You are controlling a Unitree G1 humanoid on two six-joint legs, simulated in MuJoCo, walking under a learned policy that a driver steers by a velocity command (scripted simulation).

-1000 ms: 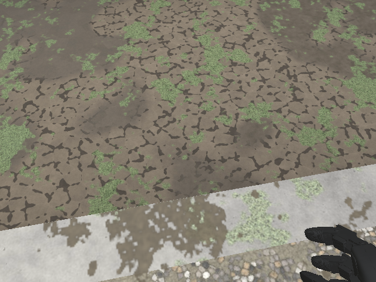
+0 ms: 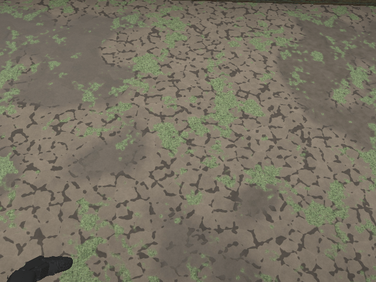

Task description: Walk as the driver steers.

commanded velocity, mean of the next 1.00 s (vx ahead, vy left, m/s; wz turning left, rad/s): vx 0.01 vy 0.00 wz -0.06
